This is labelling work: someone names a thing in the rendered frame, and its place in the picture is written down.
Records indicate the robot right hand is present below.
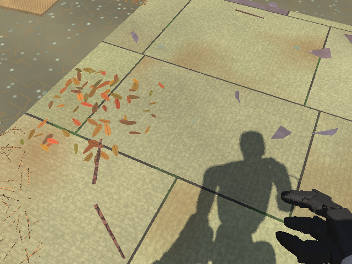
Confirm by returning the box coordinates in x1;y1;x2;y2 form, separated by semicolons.
276;189;352;264

